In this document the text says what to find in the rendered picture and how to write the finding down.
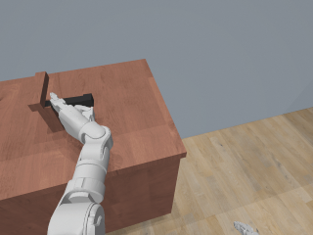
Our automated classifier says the left robot upper arm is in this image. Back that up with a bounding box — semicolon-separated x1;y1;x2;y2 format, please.
48;202;106;235

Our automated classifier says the left robot hand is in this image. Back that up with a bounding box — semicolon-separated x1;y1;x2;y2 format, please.
50;92;95;140

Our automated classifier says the right robot hand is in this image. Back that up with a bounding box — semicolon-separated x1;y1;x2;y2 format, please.
234;221;259;235

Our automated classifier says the left robot forearm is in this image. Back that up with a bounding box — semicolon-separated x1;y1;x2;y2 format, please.
47;121;113;235

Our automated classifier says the counter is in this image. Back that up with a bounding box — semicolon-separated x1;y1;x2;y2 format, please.
0;59;187;235

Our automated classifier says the tap lever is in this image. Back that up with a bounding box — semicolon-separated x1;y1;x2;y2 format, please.
44;93;94;112

